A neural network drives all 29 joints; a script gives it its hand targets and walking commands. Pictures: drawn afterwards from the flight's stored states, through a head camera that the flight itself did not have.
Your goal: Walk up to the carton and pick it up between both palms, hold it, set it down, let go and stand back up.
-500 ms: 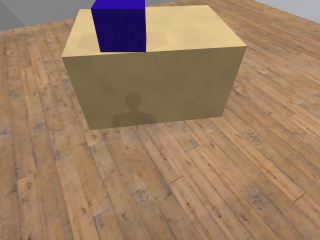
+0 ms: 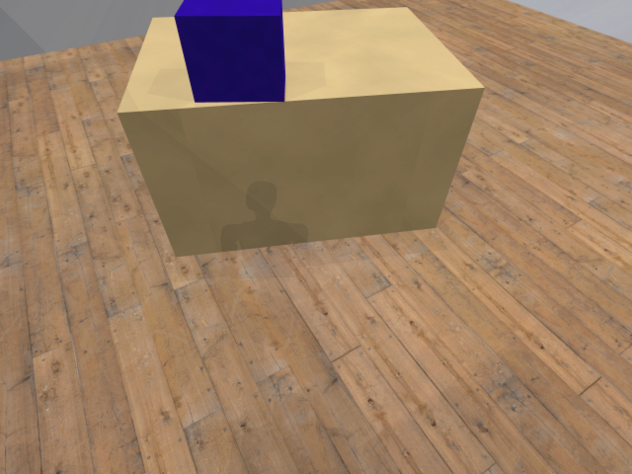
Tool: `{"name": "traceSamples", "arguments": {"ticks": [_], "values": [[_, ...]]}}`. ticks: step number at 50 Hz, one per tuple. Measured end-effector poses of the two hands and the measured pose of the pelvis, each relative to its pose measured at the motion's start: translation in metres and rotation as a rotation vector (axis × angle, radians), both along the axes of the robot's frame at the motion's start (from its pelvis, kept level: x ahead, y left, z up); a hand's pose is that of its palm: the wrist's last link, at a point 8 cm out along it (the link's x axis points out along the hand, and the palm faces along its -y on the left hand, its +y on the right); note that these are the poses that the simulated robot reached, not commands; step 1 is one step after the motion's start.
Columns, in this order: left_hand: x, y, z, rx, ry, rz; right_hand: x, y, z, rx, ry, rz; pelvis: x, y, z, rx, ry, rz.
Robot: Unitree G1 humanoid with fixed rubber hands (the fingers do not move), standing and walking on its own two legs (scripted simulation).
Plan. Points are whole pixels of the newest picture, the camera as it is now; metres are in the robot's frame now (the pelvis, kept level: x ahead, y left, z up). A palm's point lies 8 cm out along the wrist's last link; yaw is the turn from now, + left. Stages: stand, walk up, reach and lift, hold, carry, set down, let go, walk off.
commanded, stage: stand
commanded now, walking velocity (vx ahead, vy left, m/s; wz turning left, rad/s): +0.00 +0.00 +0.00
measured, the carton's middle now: (237, 49) +1.23 +0.25 +0.01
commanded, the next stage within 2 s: walk up in 1.12 s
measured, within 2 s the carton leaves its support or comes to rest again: neither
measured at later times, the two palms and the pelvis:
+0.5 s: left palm out of the picture -0.04 +0.19 -0.15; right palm out of the picture -0.04 -0.20 -0.15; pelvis +0.00 +0.00 +0.00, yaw +0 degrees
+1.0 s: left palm out of the picture -0.03 +0.20 -0.15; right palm out of the picture -0.03 -0.20 -0.15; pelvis +0.01 +0.00 +0.00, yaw +0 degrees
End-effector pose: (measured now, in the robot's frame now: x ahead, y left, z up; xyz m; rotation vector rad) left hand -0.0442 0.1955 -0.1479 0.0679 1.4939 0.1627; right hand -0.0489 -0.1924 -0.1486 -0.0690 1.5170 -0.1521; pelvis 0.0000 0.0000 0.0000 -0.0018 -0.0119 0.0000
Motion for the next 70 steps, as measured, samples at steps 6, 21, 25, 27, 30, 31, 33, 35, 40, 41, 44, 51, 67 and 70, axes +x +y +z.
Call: {"name": "traceSamples", "arguments": {"ticks": [6, 21, 25, 27, 30, 31, 33, 35, 40, 41, 44, 51, 67, 70], "values": [[-0.003, 0.000, 0.000, 0.005, 0.003, 0.004, 0.005, -0.003, 0.000, -0.006, -0.007, 0.004, 0.000, -0.001, 0.000, 0.000, 0.001, 0.001], [0.000, -0.002, 0.001, 0.001, -0.007, -0.007, 0.012, -0.009, 0.000, -0.015, -0.020, 0.008, 0.002, -0.003, 0.000, 0.000, -0.001, -0.002], [0.002, -0.004, 0.000, -0.005, -0.009, -0.006, 0.009, -0.011, 0.001, -0.019, -0.009, 0.008, 0.002, -0.003, 0.000, 0.001, 0.000, -0.002], [0.001, -0.004, 0.001, -0.003, -0.006, -0.001, 0.007, -0.010, 0.001, -0.015, -0.001, 0.011, 0.003, -0.004, 0.000, 0.001, 0.002, -0.002], [-0.001, -0.004, 0.001, -0.002, 0.005, -0.005, 0.005, -0.010, 0.001, -0.013, 0.004, 0.005, 0.003, -0.004, 0.000, 0.000, 0.002, -0.002], [-0.001, -0.004, 0.001, -0.002, 0.007, -0.006, 0.005, -0.011, 0.001, -0.014, 0.005, 0.003, 0.003, -0.004, 0.000, 0.000, 0.003, -0.001], [0.000, -0.003, 0.001, 0.000, 0.003, -0.002, 0.006, -0.011, 0.001, -0.014, 0.007, 0.008, 0.004, -0.004, 0.000, -0.001, 0.005, -0.002], [0.002, -0.003, 0.001, 0.001, -0.002, -0.003, 0.009, -0.012, 0.001, -0.017, 0.003, 0.008, 0.004, -0.004, 0.000, -0.002, 0.005, -0.001], [0.004, -0.003, 0.001, 0.000, 0.000, -0.008, 0.017, -0.017, 0.002, -0.029, -0.015, 0.014, 0.006, -0.004, 0.000, -0.002, 0.005, 0.002], [0.005, -0.004, 0.001, 0.000, -0.001, -0.008, 0.018, -0.017, 0.002, -0.031, -0.019, 0.014, 0.006, -0.004, 0.001, -0.002, 0.004, 0.002], [0.007, -0.002, 0.001, 0.003, -0.001, -0.002, 0.021, -0.015, 0.001, -0.026, -0.029, 0.018, 0.007, -0.004, 0.001, -0.002, 0.003, 0.003], [0.011, 0.004, 0.002, 0.020, -0.010, 0.000, 0.024, -0.012, 0.000, -0.016, -0.033, 0.019, 0.009, -0.003, 0.001, 0.000, -0.001, 0.002], [0.019, 0.004, 0.002, 0.023, -0.051, -0.006, 0.018, -0.020, 0.001, -0.028, -0.027, 0.024, 0.010, -0.004, 0.000, -0.003, -0.006, 0.014], [0.017, 0.022, 0.006, 0.072, -0.093, 0.030, 0.030, -0.029, 0.005, -0.056, -0.027, 0.097, 0.015, 0.001, -0.001, -0.003, -0.002, 0.051]]}}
